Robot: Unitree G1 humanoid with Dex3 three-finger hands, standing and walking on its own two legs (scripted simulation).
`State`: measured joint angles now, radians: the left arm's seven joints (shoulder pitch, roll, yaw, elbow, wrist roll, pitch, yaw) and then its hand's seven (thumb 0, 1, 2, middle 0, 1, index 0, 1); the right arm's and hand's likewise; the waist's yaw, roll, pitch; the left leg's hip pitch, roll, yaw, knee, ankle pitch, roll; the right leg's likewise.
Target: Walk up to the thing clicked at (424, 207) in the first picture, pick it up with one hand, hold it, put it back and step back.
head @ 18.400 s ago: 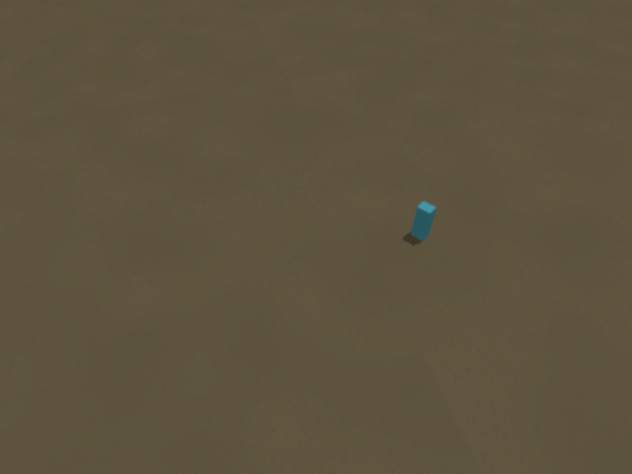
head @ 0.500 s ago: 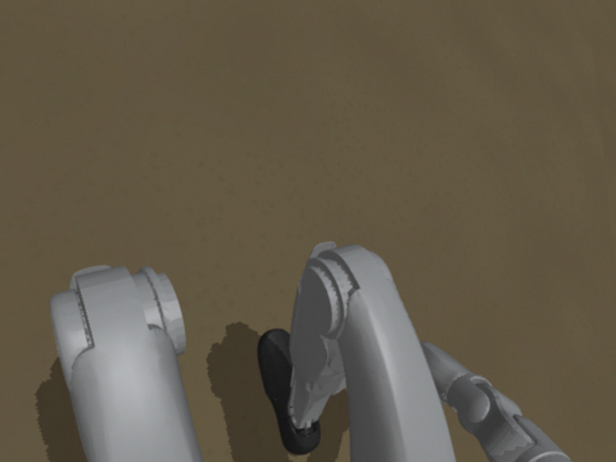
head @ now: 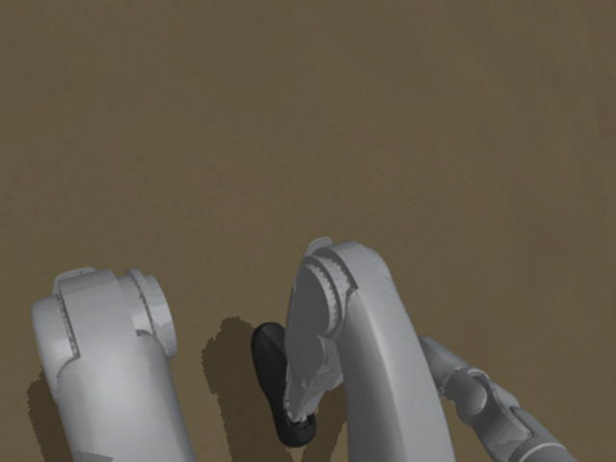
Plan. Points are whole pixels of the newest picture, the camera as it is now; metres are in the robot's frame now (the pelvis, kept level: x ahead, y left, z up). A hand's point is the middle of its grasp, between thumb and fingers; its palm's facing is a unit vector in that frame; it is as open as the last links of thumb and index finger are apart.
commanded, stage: rest palm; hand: left
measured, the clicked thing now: out of the picture +0.39 +0.38 -0.19
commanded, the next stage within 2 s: close in 0.32 s
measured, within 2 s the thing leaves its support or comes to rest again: leaves its support in 1.24 s
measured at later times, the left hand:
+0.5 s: hand out of the picture +0.39 +0.39 -0.17, palm faces +0.62 -0.78 -0.03, open 16.8 cm
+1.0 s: hand out of the picture +0.40 +0.39 -0.16, palm faces +0.61 -0.79 -0.02, open 10.6 cm
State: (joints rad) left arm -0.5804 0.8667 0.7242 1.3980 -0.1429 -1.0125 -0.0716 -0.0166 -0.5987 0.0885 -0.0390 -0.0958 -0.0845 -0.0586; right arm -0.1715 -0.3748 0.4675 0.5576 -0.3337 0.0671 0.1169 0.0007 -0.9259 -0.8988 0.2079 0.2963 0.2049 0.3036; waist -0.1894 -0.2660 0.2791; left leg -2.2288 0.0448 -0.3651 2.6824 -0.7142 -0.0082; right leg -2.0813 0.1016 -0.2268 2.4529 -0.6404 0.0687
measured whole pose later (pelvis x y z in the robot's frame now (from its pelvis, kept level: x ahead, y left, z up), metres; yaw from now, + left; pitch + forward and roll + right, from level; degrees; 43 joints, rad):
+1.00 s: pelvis +0.00 +0.00 +0.00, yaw -1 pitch +12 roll -17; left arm -0.62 0.93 0.73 1.43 -0.10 -0.99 -0.03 -0.01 0.00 0.58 -0.64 -0.62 -0.56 -0.56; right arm -0.18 -0.38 0.49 0.53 -0.34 0.09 0.11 0.00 -0.88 -0.89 0.21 0.30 0.20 0.30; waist -0.21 -0.27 0.29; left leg -2.23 0.05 -0.38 2.68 -0.72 0.00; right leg -2.07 0.11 -0.24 2.43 -0.63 0.07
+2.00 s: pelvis +0.01 -0.01 +0.06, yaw +7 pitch +28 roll -10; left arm -0.39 0.50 0.57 0.67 -0.21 -0.56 -0.11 -0.04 -0.33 0.92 -0.75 -1.03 -0.66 -1.00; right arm 0.02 -0.28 0.11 0.61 -0.08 0.08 0.07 0.00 -0.88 -0.89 0.21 0.30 0.20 0.30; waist -0.06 -0.06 -0.05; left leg -2.22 0.04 -0.19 2.41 -0.69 -0.01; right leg -2.11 0.02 -0.12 2.31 -0.70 0.03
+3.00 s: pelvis +0.08 +0.00 +0.37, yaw +16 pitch +20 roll -3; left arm -0.11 0.17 0.25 0.30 -0.10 -0.31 0.16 -0.04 -0.33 0.92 -0.76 -1.01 -0.67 -0.99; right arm 0.19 -0.19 0.00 0.62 -0.02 -0.02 -0.05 0.01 -0.87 -0.88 0.20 0.30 0.20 0.30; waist -0.03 0.01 -0.14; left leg -1.12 0.05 -0.05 1.34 -0.57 -0.01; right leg -1.05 -0.01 -0.05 1.28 -0.58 0.02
